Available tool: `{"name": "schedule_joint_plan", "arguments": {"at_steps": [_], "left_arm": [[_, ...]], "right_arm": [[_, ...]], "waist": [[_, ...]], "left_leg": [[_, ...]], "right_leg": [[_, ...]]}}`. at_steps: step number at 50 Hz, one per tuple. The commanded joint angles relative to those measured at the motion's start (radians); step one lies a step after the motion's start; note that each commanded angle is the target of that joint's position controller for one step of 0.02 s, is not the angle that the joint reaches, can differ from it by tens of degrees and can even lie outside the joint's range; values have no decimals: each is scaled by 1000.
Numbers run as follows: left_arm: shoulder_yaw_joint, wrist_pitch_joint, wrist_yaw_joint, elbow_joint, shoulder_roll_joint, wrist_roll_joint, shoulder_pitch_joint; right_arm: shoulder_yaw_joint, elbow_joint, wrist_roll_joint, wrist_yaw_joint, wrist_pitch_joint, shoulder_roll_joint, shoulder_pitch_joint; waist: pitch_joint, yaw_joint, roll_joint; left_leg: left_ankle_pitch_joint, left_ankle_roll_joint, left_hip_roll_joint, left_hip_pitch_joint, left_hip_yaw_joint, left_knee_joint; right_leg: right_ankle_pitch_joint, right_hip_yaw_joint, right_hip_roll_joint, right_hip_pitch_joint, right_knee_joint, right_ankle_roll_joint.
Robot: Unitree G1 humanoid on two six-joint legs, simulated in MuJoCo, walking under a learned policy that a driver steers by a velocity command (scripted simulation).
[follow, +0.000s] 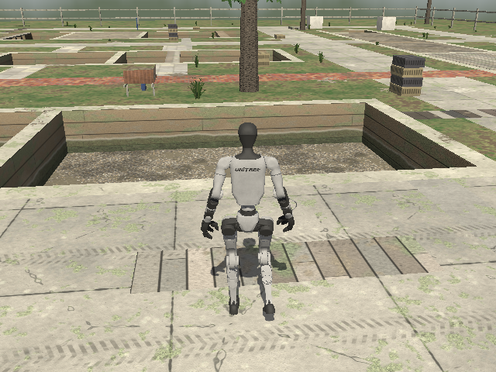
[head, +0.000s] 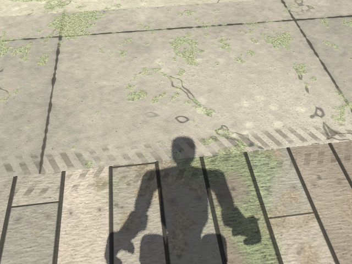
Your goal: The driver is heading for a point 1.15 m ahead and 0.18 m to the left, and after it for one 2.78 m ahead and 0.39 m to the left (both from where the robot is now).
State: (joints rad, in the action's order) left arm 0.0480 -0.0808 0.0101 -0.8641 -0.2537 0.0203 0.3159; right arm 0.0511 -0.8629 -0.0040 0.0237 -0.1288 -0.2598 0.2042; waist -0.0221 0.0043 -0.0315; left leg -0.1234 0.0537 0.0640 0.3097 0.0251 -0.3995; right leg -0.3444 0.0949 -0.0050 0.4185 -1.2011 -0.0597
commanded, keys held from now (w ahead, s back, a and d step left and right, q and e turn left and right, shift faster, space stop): w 0.24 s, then w+q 0.76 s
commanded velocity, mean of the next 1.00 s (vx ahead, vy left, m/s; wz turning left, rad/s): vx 0.50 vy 0.00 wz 0.27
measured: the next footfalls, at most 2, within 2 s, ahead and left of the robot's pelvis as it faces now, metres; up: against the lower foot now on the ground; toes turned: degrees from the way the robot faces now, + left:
right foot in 0.36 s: +0.36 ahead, -0.16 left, +0.00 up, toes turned -1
left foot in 0.92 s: +0.61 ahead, +0.12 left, +0.00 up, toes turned +21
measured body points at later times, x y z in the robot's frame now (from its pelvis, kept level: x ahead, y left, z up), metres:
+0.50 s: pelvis +0.27 -0.07 +0.00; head +0.29 -0.08 +0.45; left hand +0.40 +0.20 -0.10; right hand +0.32 -0.34 -0.14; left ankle +0.19 +0.08 -0.65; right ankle +0.32 -0.16 -0.74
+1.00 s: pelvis +0.52 +0.02 -0.02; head +0.56 +0.04 +0.43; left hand +0.48 +0.30 -0.15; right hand +0.77 -0.16 -0.11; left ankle +0.57 +0.11 -0.74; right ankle +0.41 -0.17 -0.64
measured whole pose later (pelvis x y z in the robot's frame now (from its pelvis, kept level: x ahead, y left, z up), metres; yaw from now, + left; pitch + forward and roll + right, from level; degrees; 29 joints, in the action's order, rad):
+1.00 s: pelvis +0.52 +0.02 -0.02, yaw +21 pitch +2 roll -1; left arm 0.06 -0.10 0.01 -0.86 -0.28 0.02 0.28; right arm 0.07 -0.70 0.02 0.04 -0.05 -0.28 0.13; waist -0.06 -0.02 0.00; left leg -0.20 0.11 0.06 0.45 0.04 -0.62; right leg -0.48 -0.03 0.05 0.27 -1.19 0.01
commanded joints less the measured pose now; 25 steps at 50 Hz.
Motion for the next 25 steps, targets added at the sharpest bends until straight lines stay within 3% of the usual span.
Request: {"name": "schedule_joint_plan", "arguments": {"at_steps": [1, 4, 6, 9, 13, 15, 16, 17, 18, 19, 20, 21, 23, 25], "left_arm": [[13, -11, -1, 67, -45, -5, 29], [1, -8, 0, 113, -29, -18, -67], [-6, -12, -4, 138, -26, -20, -143], [-12, -18, -13, 162, -26, -12, -243], [-10, -24, -31, 211, -49, 0, -353], [1, -34, -38, 221, -75, 0, -339], [12, -39, -38, 208, -96, -2, -281], [36, -41, -32, 169, -137, -6, -151], [62, -42, -20, 132, -212, -20, 45], [85, -29, -18, 114, -311, -35, 145], [65, -27, -21, 105, -221, -31, 170], [45, -31, -22, 114, -161, -22, 93], [22, -36, -29, 125, -88, -20, -54], [20, -48, -33, 112, -67, -29, -106]], "right_arm": [[8, 28, -2, 4, -11, -66, 28], [19, 4, 7, -4, -9, -121, 75], [22, -3, 12, -11, 1, -138, 98], [20, -20, 23, -15, 12, -153, 144], [17, -52, 32, -14, 29, -158, 215], [20, -56, 33, -18, 42, -172, 213], [21, -52, 33, -20, 49, -183, 195], [15, -45, 28, -21, 52, -171, 185], [-3, -15, 11, -21, 48, -127, 160], [-40, 4, 13, -20, 30, 5, 276], [-23, -16, 39, -20, 15, -65, 281], [1, 6, 59, -22, 13, -142, 204], [9, 22, 40, -31, 30, -123, 121], [13, 20, 36, -29, 59, -83, 143]], "waist": [[49, -18, 95], [8, -3, 83], [0, 18, 78], [-14, 51, 91], [-38, 79, 103], [-35, 46, 110], [-9, 4, 114], [66, -60, 99], [210, -143, 34], [357, -115, -228], [389, -130, -219], [235, -114, -146], [97, -54, -64], [49, -5, -81]], "left_leg": [[51, 189, -270, -167, -311, 244], [112, 211, -283, -139, -249, 290], [126, 193, -268, -144, -200, 297], [142, 156, -235, -137, -127, 279], [105, 139, -283, -218, -157, 230], [130, 123, -308, -255, -192, 176], [209, 109, -298, -252, -188, 112], [322, 85, -249, -218, -156, -32], [215, 45, -184, -58, -104, -311], [-258, -24, -34, 322, -16, -687], [-438, -21, -46, 433, -151, -860], [-361, -8, -94, 491, -163, -906], [-209, -14, -166, 432, -135, -832], [-134, -19, -196, 339, -136, -781]], "right_leg": [[58, 10, 113, 183, 47, 3], [130, -22, 139, 243, 205, 30], [243, -39, 137, 245, 341, 38], [372, -79, 100, 176, 518, 46], [350, -83, 74, 150, 628, 30], [285, -81, 56, 95, 684, 9], [268, -96, 35, 2, 716, -3], [259, -105, 20, -183, 737, -25], [263, 29, 160, -468, 714, -83], [165, 427, 420, -822, 777, -215], [47, 607, 447, -796, 876, -240], [53, 461, 415, -668, 893, -194], [160, 228, 326, -426, 962, -145], [240, 92, 276, -299, 1030, -123]]}}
